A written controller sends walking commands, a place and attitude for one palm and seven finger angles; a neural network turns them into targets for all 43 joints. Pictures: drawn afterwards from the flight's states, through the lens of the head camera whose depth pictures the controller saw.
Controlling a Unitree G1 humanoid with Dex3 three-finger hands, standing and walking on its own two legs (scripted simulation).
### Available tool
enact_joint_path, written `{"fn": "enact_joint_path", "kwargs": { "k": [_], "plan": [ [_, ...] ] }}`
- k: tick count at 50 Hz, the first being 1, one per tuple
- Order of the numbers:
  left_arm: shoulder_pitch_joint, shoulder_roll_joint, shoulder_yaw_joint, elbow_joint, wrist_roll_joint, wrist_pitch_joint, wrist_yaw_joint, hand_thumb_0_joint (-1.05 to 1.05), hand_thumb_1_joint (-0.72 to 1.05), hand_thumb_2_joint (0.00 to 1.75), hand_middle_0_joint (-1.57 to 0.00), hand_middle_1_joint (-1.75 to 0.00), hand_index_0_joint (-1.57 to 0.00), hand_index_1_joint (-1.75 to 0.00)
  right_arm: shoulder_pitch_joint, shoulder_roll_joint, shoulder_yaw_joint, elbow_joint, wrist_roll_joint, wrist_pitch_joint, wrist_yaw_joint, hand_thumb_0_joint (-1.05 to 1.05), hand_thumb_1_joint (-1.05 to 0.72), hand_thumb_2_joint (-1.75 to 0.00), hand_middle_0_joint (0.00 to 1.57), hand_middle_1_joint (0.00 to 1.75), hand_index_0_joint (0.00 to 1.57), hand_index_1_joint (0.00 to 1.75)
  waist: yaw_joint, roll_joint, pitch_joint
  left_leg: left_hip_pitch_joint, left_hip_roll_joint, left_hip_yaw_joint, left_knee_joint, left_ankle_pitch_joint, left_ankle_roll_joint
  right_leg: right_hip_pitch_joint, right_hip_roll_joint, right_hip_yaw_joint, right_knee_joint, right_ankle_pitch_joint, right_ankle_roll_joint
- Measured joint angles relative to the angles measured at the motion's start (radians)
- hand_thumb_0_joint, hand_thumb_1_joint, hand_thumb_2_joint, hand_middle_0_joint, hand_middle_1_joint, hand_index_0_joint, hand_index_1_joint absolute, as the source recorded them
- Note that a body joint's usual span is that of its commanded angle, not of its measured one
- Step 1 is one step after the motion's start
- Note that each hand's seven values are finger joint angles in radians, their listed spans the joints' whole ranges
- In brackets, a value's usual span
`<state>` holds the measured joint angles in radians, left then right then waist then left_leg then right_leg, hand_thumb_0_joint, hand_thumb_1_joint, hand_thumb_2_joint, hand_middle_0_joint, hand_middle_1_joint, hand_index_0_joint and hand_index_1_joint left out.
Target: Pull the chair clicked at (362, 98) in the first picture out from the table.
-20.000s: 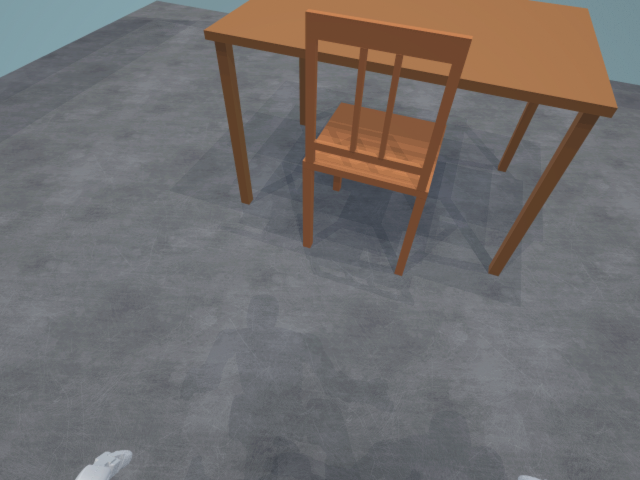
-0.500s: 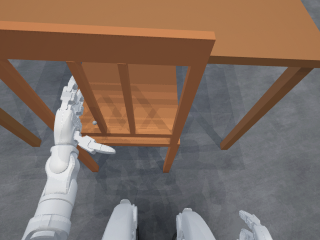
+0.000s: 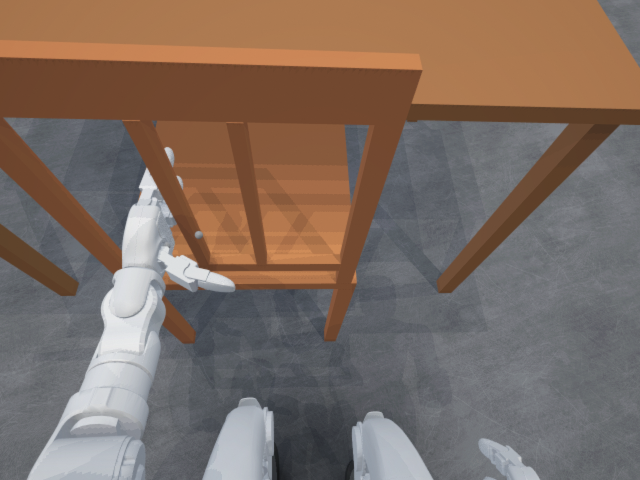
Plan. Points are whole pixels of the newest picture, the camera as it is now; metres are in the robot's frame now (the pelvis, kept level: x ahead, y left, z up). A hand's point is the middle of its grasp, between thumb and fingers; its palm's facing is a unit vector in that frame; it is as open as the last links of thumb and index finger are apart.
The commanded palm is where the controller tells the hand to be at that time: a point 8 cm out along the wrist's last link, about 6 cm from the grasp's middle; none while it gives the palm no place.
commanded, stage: push the fingers through the gap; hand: left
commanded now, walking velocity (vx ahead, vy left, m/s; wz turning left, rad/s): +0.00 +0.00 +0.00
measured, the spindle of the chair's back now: (179, 206) +0.45 +0.18 +0.03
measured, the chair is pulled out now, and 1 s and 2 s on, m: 0.00 0.00 0.02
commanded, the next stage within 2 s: hook a spindle and tug to test in 0.16 s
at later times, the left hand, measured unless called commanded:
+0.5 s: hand (200, 232) +0.41 +0.15 +0.02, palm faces +0.02 -1.00 -0.02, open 16.3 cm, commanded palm +0.39 +0.20 +0.02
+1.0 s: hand (196, 232) +0.41 +0.15 +0.02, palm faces +0.03 -1.00 -0.02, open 8.4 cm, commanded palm +0.38 +0.20 +0.02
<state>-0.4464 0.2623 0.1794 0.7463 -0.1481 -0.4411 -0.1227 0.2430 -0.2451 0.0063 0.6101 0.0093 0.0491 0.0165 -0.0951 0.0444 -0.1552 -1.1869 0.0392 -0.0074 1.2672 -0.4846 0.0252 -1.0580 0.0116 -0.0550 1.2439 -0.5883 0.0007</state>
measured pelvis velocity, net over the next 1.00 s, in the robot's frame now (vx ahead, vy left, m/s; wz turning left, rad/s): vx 0.00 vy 0.00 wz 0.00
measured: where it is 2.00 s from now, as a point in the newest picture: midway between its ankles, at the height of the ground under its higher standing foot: outside the picture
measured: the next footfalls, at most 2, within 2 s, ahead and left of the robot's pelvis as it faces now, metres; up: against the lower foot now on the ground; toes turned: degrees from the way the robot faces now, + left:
none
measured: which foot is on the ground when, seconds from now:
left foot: down 0.00-1.00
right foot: down 0.00-1.00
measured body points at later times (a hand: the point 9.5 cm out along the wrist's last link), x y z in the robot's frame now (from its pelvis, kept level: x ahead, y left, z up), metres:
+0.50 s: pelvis +0.00 +0.00 +0.00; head +0.12 +0.02 +0.43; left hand +0.40 +0.20 +0.03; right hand +0.10 -0.26 -0.12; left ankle +0.06 +0.10 -0.62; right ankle +0.00 -0.13 -0.62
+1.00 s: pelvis +0.00 +0.00 +0.00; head +0.13 +0.02 +0.43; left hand +0.40 +0.21 +0.02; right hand +0.11 -0.26 -0.12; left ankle +0.06 +0.10 -0.62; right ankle +0.00 -0.13 -0.62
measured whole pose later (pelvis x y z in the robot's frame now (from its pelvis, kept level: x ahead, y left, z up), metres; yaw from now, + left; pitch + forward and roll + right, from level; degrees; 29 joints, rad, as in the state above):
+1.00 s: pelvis +0.00 +0.00 +0.00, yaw +0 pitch +23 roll -4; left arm -0.40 0.24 0.18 0.67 -0.13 -0.50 -0.06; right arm 0.22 -0.24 0.00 0.61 0.00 0.04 0.02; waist -0.10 0.03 -0.15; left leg -1.18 0.04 -0.01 1.27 -0.50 0.03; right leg -1.05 0.02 -0.05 1.24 -0.60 0.00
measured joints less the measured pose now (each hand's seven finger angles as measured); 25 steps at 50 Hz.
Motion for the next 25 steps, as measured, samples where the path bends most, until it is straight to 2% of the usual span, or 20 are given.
{"fn": "enact_joint_path", "kwargs": {
  "k": [2,5,10,14,18,21,25],
  "plan": [
    [0.035,-0.022,-0.001,-0.03,-0.006,-0.004,0.004,-0.01,-0.5,0.3,-0.05,-0.08,-0.06,-0.08,0.003,0.0,-0.001,-0.005,0.0,-0.001,-0.002,0.01,-0.91,-0.9,0.2,0.3,0.2,0.3,-0.001,-0.002,0.005,0.007,0.001,0.004,-0.008,0.003,0.001,0.004,0.001,0.005,-0.007,0.004,0.001],
    [0.076,-0.046,0.005,-0.084,0.007,-0.049,0.034,-0.01,-0.5,0.3,-0.06,-0.08,-0.06,-0.08,0.004,0.003,-0.002,-0.005,-0.007,-0.01,-0.007,0.01,-0.91,-0.9,0.2,0.3,0.2,0.3,0.0,-0.008,0.008,0.014,0.003,0.009,-0.013,0.004,0.001,0.008,0.002,0.009,-0.01,0.007,0.002],
    [0.036,-0.021,0.013,-0.069,0.041,-0.111,0.071,-0.01,-0.5,0.3,-0.06,-0.08,-0.06,-0.08,-0.006,0.006,-0.001,0.014,-0.017,-0.016,-0.005,0.01,-0.91,-0.9,0.2,0.3,0.2,0.3,0.001,-0.014,0.001,0.005,0.001,0.002,0.002,0.001,-0.002,0.003,0.001,0.002,0.006,-0.001,-0.001],
    [-0.029,0.009,0.006,0.015,0.038,-0.073,0.042,-0.01,-0.5,0.3,-0.06,-0.08,-0.06,-0.08,-0.014,0.0,0.002,0.012,-0.011,-0.005,-0.001,0.01,-0.91,-0.9,0.2,0.3,0.2,0.3,0.0,-0.007,0.0,-0.01,-0.002,-0.008,0.014,0.001,-0.004,-0.007,-0.001,-0.008,0.017,-0.004,-0.004],
    [-0.02,-0.006,0.0,0.02,0.01,-0.028,0.016,-0.01,-0.5,0.3,-0.06,-0.11,-0.07,-0.11,-0.015,-0.003,-0.001,-0.001,-0.004,0.001,-0.003,0.01,-0.91,-0.9,0.2,0.3,0.2,0.3,-0.001,-0.002,0.007,-0.011,-0.002,-0.008,0.009,0.004,-0.003,-0.008,0.0,-0.007,0.01,0.001,-0.003],
    [0.008,-0.027,0.006,-0.012,0.007,-0.042,0.023,-0.01,-0.5,0.3,-0.09,-0.18,-0.09,-0.18,-0.015,0.0,0.0,-0.003,-0.006,-0.003,-0.008,0.01,-0.91,-0.9,0.2,0.3,0.2,0.3,-0.001,-0.007,0.01,-0.004,0.001,-0.001,0.0,0.005,-0.002,-0.006,0.001,0.0,0.004,0.004,-0.002],
    [0.016,-0.03,0.015,-0.041,0.027,-0.086,0.051,-0.01,-0.5,0.3,-0.14,-0.33,-0.14,-0.33,-0.014,0.004,0.0,0.003,-0.014,-0.012,-0.008,0.01,-0.91,-0.9,0.2,0.3,0.2,0.3,-0.002,-0.013,0.005,-0.006,0.002,0.001,0.004,0.002,-0.004,-0.01,0.003,0.002,0.009,0.0,-0.002]
  ]
}}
